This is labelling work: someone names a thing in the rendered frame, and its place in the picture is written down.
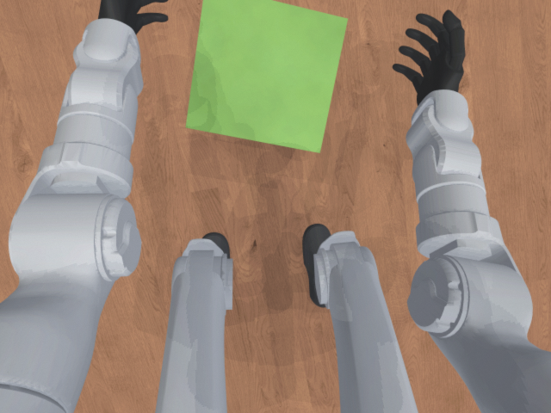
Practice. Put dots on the robot left upper arm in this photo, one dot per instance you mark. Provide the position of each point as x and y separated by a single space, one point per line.
68 251

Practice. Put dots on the left robot thigh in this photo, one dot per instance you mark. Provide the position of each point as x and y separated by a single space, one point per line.
193 372

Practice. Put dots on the robot right hand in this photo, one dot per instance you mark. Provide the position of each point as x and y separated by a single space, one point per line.
445 70

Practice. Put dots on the robot left forearm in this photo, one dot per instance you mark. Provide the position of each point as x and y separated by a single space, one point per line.
96 126

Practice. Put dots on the robot right upper arm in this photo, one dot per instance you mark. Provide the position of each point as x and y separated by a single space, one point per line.
478 314

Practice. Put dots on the robot left hand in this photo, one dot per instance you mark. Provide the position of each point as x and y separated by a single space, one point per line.
126 11

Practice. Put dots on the right robot shin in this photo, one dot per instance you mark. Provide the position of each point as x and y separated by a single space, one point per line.
349 236

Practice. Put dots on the robot right forearm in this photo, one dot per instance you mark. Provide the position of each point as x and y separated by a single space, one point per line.
450 190

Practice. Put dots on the carton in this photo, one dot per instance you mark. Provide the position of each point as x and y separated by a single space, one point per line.
265 71

